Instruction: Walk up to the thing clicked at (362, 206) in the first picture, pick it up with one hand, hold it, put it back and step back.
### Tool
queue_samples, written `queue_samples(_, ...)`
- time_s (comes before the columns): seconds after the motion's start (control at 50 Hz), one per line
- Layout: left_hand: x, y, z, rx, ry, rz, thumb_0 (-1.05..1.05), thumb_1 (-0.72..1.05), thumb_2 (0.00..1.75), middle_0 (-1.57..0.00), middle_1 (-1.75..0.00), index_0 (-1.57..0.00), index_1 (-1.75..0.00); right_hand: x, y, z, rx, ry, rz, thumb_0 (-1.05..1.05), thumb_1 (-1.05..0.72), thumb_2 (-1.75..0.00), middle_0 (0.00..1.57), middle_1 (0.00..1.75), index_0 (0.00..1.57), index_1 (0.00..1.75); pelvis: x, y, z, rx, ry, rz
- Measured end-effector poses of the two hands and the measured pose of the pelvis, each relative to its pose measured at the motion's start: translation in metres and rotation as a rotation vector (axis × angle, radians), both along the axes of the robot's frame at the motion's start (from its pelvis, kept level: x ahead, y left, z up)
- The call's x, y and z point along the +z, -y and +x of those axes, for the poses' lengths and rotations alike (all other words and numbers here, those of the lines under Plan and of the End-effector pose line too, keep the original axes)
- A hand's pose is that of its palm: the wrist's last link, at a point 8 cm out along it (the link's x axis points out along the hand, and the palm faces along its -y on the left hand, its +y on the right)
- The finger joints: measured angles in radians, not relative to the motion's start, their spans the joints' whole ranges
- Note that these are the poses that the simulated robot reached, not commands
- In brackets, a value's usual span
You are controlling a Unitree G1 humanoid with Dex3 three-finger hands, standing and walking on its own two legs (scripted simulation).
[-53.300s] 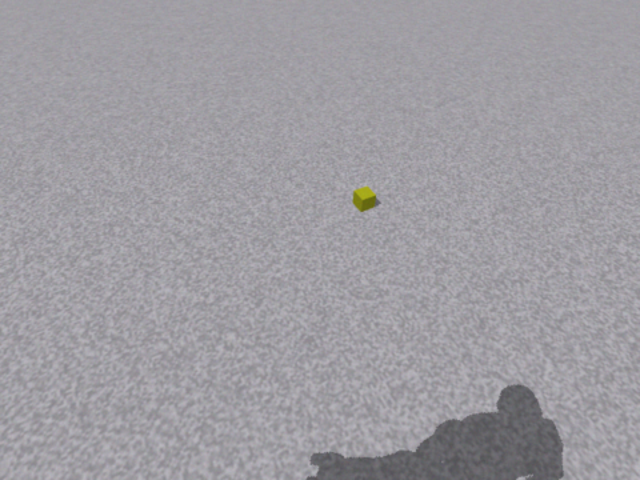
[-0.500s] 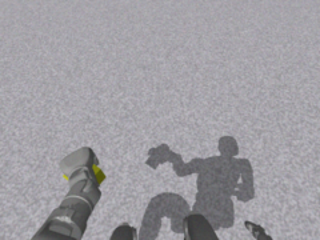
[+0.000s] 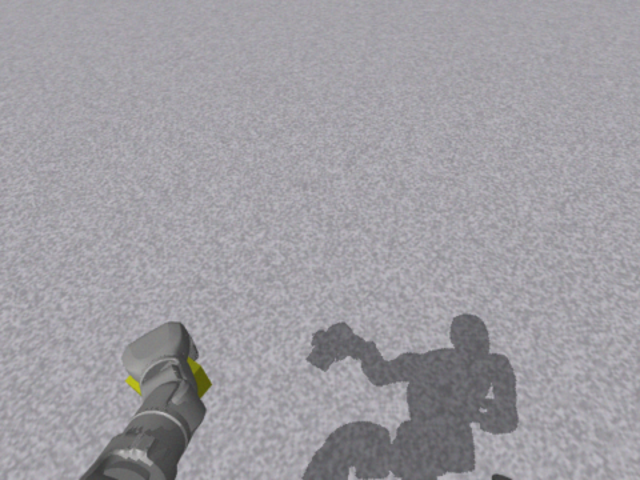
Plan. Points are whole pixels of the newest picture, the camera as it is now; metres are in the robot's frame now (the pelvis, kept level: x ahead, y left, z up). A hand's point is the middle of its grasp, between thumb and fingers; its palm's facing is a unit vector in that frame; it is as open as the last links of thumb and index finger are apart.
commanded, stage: hold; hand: left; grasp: from above
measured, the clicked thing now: (171, 382) +0.31 +0.23 -0.12
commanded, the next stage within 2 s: crouch in 1.88 s
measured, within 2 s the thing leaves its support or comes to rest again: neither
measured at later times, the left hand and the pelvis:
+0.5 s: hand (173, 373) +0.30 +0.20 -0.04, palm faces -0.33 -0.30 -0.89, open 8.8 cm; pelvis +0.00 -0.01 +0.02, yaw +0 degrees
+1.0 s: hand (166, 364) +0.30 +0.20 -0.02, palm faces -0.32 -0.31 -0.89, open 8.7 cm; pelvis +0.00 +0.00 +0.02, yaw +0 degrees
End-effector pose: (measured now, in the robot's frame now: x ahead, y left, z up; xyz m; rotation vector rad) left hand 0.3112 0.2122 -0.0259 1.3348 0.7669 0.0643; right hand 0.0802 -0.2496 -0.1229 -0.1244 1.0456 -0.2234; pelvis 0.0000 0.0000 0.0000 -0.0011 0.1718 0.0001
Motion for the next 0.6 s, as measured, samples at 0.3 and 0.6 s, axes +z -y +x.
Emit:
queue_samples(0.3,0.025,0.005,-0.008,0.056,0.018,-0.009,0.05,0.00,0.70,-0.47,-0.79,-0.76,-0.85,0.016,0.000,0.024,0.068,0.083,0.031,0.01,-0.89,-0.90,0.20,0.30,0.20,0.30,0.012,0.004,-0.002,0.000,0.054,0.009)
queue_samples(0.6,0.045,0.009,-0.012,0.063,0.035,-0.010,0.05,0.01,0.69,-0.47,-0.79,-0.75,-0.86,0.027,0.001,0.037,0.104,0.142,0.044,0.01,-0.90,-0.90,0.20,0.30,0.20,0.30,0.018,0.006,-0.004,-0.003,0.092,0.011)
